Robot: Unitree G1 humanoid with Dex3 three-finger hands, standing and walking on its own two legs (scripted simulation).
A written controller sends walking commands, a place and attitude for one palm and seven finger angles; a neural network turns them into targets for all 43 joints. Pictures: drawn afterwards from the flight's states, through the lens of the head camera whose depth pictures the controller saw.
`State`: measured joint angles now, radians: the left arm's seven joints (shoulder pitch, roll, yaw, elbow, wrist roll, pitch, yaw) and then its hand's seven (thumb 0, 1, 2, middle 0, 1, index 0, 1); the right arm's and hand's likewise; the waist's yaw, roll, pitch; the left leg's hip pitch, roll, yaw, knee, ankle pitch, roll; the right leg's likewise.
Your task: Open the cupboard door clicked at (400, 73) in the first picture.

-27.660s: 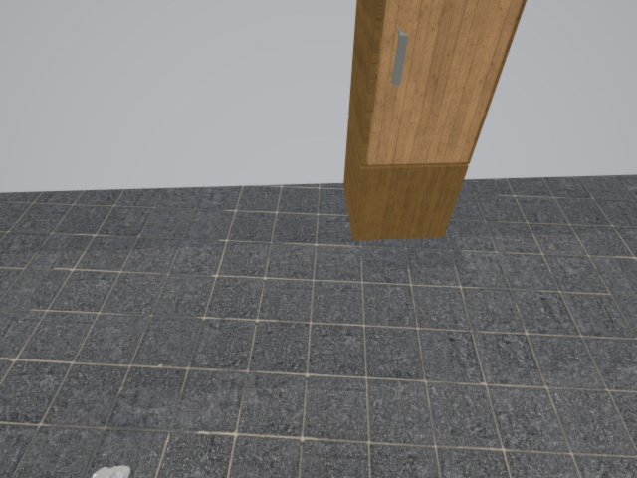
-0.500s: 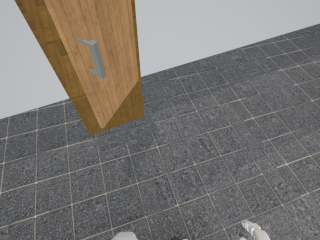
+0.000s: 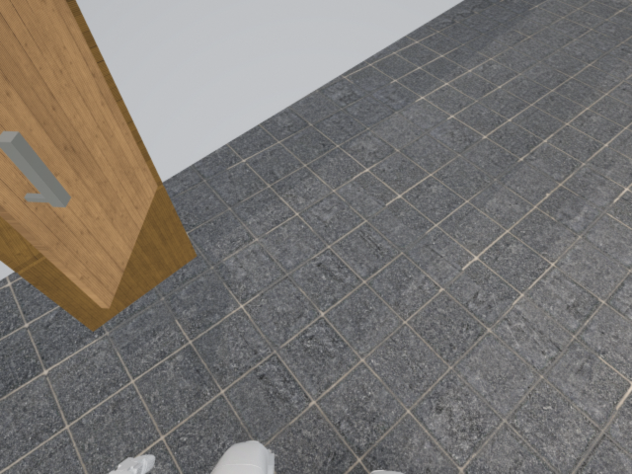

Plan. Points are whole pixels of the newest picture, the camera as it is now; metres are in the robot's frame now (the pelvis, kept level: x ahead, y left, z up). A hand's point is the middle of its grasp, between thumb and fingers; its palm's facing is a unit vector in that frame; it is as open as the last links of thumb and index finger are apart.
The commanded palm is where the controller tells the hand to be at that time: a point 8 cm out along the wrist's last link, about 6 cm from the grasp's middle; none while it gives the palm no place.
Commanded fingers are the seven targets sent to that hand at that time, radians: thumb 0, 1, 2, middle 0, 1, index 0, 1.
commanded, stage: walk to a spot facing it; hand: left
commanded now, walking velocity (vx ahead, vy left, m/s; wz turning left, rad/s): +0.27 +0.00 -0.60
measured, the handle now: (23, 171) +0.49 +0.47 +0.05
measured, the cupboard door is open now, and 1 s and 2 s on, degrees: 41 41 41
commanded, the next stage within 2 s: turn to face it in 1.80 s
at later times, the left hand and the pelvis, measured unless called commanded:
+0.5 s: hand (265, 349) +0.31 +0.10 -0.15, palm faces -0.38 -0.90 -0.20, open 7.4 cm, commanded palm none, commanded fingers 0.00 0.90 0.90 -0.20 -0.30 -0.20 -0.30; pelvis +0.10 -0.04 -0.01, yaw -18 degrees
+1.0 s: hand (297, 299) +0.41 +0.06 -0.17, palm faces -0.45 -0.88 -0.18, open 7.4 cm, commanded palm none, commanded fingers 0.00 0.90 0.90 -0.20 -0.30 -0.20 -0.30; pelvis +0.30 -0.11 +0.00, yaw -31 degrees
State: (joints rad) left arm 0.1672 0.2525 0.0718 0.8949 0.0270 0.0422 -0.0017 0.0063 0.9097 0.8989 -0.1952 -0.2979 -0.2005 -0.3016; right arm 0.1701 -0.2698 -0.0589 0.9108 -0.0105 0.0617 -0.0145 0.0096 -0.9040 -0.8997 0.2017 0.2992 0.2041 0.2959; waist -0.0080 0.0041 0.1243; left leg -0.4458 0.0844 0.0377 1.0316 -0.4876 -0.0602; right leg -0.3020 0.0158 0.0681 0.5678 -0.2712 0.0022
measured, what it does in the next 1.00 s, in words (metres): walks ahead, turning right: left foot, then right foot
